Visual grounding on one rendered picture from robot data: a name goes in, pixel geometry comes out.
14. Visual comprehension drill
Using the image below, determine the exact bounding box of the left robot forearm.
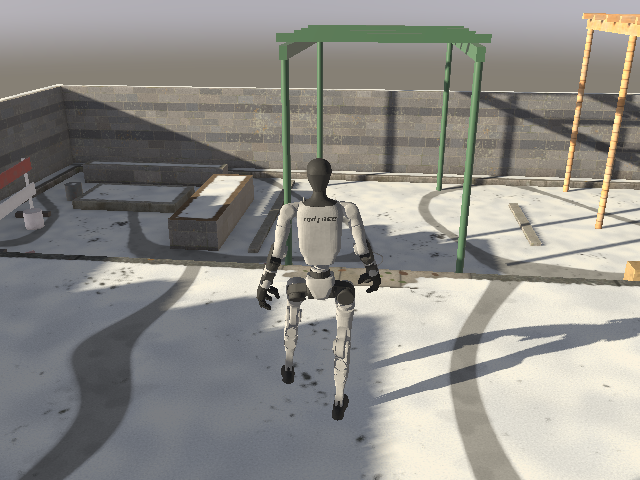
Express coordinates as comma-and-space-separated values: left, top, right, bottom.
259, 243, 281, 289

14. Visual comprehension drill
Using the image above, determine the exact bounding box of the left robot upper arm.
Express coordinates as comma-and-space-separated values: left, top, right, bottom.
272, 202, 299, 259

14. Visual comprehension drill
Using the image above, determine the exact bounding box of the robot right hand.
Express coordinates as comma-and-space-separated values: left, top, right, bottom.
358, 272, 381, 293

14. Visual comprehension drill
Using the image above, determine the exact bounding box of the left robot shin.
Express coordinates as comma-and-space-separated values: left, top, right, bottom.
284, 308, 298, 371

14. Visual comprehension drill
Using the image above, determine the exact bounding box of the humanoid robot head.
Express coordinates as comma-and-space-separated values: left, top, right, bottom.
302, 158, 337, 207

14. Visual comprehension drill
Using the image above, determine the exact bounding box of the right robot forearm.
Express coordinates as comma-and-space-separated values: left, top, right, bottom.
359, 239, 379, 277

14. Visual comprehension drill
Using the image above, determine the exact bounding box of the robot left hand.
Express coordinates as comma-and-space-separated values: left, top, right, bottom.
256, 284, 280, 310

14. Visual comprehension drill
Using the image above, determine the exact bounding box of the right robot upper arm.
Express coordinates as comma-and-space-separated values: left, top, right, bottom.
340, 201, 369, 256

